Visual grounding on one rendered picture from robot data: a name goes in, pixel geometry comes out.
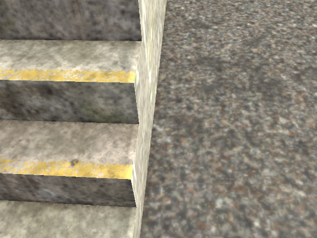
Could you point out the stairs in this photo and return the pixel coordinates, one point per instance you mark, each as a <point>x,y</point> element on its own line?
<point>78,89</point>

